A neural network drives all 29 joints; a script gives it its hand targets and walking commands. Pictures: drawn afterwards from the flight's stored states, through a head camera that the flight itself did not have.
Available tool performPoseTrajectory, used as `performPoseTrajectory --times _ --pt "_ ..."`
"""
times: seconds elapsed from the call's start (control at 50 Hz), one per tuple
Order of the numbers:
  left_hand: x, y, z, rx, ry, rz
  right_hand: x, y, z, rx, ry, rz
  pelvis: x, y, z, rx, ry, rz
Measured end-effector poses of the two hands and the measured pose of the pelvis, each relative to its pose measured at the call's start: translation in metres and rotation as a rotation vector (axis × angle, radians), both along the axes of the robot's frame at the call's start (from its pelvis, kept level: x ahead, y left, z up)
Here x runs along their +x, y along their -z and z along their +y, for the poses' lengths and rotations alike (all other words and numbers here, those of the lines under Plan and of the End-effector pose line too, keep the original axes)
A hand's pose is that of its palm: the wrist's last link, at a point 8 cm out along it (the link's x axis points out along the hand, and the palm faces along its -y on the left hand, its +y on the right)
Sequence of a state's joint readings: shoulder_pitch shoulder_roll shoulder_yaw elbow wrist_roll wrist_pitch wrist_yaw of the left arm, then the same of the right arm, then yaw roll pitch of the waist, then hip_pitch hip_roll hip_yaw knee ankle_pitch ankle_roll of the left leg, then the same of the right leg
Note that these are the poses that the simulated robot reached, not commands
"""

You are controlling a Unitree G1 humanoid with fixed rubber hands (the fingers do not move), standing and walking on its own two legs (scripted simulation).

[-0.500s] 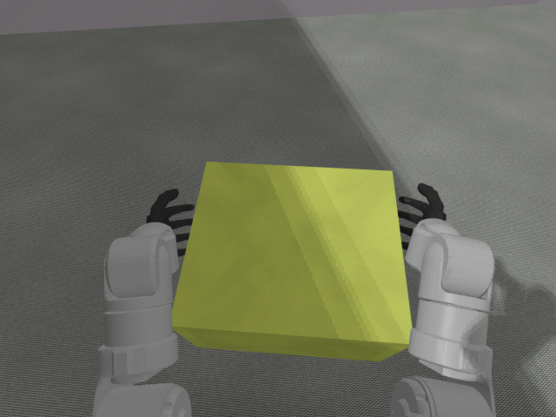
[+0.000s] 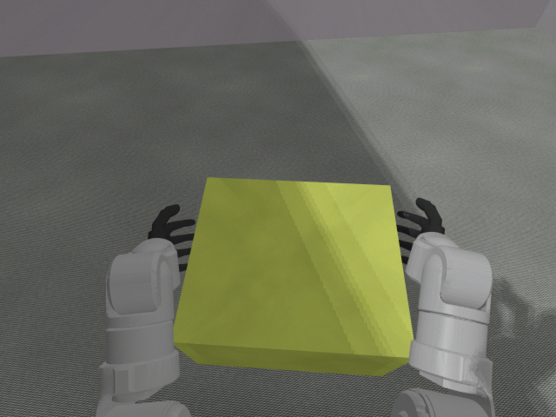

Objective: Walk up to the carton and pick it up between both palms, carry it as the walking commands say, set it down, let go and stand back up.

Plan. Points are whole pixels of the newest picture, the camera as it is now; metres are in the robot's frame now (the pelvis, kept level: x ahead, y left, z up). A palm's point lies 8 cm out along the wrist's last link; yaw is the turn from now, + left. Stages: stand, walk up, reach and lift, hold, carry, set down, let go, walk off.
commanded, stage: carry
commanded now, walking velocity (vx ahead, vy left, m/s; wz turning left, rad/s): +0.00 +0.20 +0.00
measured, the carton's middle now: (293, 275) +0.32 -0.02 +0.03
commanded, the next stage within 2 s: none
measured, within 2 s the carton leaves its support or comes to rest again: neither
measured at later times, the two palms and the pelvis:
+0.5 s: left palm (88, 307) +0.23 +0.23 +0.10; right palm (386, 288) +0.25 -0.13 +0.11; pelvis -0.06 +0.05 +0.00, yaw +3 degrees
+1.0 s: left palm (65, 351) +0.19 +0.24 +0.09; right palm (383, 328) +0.20 -0.12 +0.10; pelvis -0.10 +0.06 -0.01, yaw +4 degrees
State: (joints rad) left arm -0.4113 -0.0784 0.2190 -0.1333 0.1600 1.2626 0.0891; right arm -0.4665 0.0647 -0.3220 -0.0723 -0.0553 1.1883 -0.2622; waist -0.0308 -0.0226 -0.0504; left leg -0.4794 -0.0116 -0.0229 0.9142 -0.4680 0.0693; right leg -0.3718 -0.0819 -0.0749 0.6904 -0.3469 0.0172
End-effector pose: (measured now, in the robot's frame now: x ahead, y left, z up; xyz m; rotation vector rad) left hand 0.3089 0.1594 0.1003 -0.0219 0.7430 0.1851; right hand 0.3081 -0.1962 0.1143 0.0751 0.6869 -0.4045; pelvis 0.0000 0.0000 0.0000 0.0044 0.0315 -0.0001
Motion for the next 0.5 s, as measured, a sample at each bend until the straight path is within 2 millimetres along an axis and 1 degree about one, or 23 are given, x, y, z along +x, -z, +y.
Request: performPoseTrajectory --times 0.08,0.12,0.18,0.24,0.3,0.36,0.44,0.5 --pt "-0.009 0.01 0.019 -0.016 -0.007 0.014 -0.006 0.005 0.019 -0.016 -0.008 0.016 -0.009 0.003 0.016 -0.013 -0.007 0.012" --pt "-0.017 0.014 0.031 -0.02 -0.021 0.026 -0.011 0.006 0.031 -0.011 -0.017 0.026 -0.013 0.001 0.022 -0.013 -0.014 0.007" --pt "-0.028 0.012 0.042 -0.016 -0.04 0.017 -0.017 0.005 0.043 0.0 -0.027 0.017 -0.02 0.0 0.029 -0.01 -0.023 0.0" --pt "-0.037 0.005 0.048 0.0 -0.055 -0.012 -0.022 0.005 0.048 0.013 -0.04 -0.01 -0.027 0.003 0.031 0.007 -0.038 -0.011" --pt "-0.048 0.0 0.049 0.014 -0.05 -0.016 -0.033 0.007 0.05 0.024 -0.04 -0.012 -0.035 0.002 0.034 0.005 -0.04 -0.023" --pt "-0.057 0.001 0.055 0.004 -0.047 -0.014 -0.043 0.006 0.055 0.015 -0.041 -0.008 -0.042 0.003 0.04 0.001 -0.042 -0.032" --pt "-0.067 0.001 0.066 -0.01 -0.05 -0.026 -0.053 0.001 0.066 0.003 -0.044 -0.018 -0.05 0.004 0.049 -0.013 -0.043 -0.044" --pt "-0.074 0.0 0.07 -0.013 -0.055 -0.025 -0.06 0.0 0.07 0.004 -0.046 -0.016 -0.057 0.002 0.051 -0.015 -0.044 -0.044"
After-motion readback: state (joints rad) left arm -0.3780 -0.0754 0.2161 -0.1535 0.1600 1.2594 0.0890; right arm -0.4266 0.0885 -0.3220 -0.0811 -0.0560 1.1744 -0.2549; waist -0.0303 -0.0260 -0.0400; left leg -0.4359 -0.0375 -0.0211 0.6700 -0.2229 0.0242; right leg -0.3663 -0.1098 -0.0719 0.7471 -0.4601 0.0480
